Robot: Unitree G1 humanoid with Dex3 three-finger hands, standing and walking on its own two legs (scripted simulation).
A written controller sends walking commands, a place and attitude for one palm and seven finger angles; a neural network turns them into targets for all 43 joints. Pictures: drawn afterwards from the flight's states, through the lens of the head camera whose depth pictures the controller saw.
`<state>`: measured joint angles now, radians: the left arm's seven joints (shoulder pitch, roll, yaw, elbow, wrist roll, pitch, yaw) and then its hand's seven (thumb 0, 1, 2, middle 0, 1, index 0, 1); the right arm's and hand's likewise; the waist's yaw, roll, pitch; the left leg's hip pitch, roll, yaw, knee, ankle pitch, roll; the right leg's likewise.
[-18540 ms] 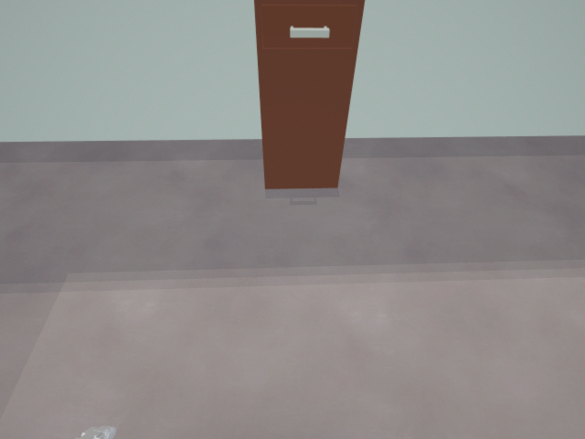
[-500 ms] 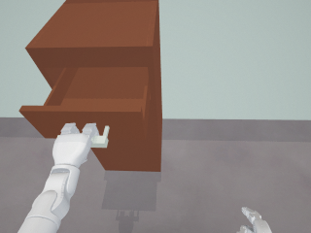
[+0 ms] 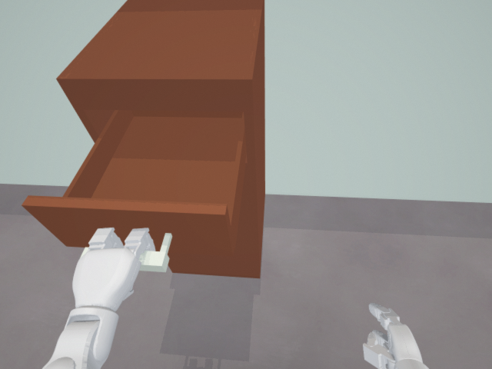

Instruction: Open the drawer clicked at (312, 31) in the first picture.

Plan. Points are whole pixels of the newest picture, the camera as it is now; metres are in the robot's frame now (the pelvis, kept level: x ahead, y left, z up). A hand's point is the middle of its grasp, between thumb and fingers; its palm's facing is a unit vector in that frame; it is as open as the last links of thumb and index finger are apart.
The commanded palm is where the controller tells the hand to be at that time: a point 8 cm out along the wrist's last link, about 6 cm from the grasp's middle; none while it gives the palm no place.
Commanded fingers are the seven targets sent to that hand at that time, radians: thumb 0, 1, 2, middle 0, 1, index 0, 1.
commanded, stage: pull the drawer open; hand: left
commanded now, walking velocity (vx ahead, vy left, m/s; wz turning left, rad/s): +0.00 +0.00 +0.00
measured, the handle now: (129, 248) +0.29 +0.23 +0.03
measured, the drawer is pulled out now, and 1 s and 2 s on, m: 0.24 0.30 0.29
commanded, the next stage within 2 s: open the thumb to release the handle in 0.88 s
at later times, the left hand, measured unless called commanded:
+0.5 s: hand (112, 318) +0.18 +0.23 +0.01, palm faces -0.01 -0.08 -1.00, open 5.8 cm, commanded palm +0.14 +0.23 +0.06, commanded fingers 0.00 0.90 0.90 -0.40 -1.35 -0.40 -1.35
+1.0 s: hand (111, 321) +0.18 +0.23 +0.01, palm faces +0.01 -0.08 -1.00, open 5.7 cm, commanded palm +0.16 +0.24 +0.06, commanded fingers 0.00 0.76 0.84 -0.39 -1.34 -0.39 -1.34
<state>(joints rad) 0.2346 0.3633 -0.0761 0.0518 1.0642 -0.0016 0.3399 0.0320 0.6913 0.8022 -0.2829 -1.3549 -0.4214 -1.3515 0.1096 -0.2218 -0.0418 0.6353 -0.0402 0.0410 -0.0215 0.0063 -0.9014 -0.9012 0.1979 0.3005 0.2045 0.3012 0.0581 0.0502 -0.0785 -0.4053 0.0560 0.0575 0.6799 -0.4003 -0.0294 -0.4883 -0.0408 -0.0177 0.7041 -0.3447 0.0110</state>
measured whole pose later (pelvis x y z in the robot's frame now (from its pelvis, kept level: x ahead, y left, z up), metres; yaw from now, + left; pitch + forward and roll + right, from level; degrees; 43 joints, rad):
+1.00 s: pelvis +0.00 +0.00 -0.01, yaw -1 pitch +8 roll +1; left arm 0.55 0.39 -0.03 -0.19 1.04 -0.02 0.41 0.02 0.69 0.76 -0.29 -1.35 -0.42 -1.35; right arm 0.12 -0.22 -0.03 0.59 -0.06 0.06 0.00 0.01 -0.90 -0.90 0.20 0.30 0.20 0.30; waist 0.05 0.04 -0.09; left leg -0.47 0.07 0.06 0.78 -0.45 -0.03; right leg -0.56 -0.03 0.00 0.81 -0.39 0.01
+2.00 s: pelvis -0.03 +0.00 +0.00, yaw +2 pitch +5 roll +1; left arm 0.25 0.36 -0.11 0.01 1.05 0.03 0.33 -0.01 -0.49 0.30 -0.32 -1.21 -0.36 -1.27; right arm 0.11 -0.21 -0.02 0.65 -0.05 0.04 -0.05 0.01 -0.90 -0.90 0.20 0.30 0.20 0.30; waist 0.09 0.06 -0.05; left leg -0.42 0.04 0.03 0.72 -0.38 -0.03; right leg -0.49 -0.06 -0.04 0.73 -0.33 0.01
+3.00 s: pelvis -0.02 +0.00 +0.02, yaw +2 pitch -2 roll +0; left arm 0.22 0.52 0.00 -0.38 0.86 0.06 -0.02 -0.01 -0.49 0.30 -0.32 -1.21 -0.32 -1.20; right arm 0.08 -0.26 0.02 0.63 -0.01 0.07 -0.02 0.01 -0.90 -0.90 0.20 0.30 0.20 0.30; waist 0.12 0.12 0.01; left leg -0.12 0.04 0.02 0.41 -0.25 -0.03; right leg -0.18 -0.05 -0.06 0.44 -0.21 0.01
